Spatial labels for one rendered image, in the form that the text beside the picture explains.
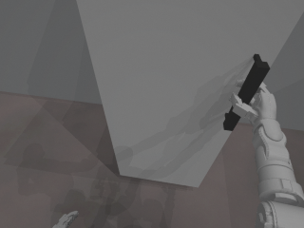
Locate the robot right forearm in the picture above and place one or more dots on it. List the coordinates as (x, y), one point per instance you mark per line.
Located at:
(273, 165)

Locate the right robot hand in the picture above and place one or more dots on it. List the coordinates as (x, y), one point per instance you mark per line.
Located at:
(263, 107)

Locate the fridge door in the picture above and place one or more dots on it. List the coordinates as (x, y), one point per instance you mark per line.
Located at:
(165, 70)

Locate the handle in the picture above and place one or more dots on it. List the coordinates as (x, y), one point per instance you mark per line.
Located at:
(249, 88)

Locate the robot right upper arm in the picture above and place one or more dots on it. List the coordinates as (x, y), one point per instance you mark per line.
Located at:
(272, 214)

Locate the left robot hand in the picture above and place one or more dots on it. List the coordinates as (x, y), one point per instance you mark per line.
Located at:
(66, 220)

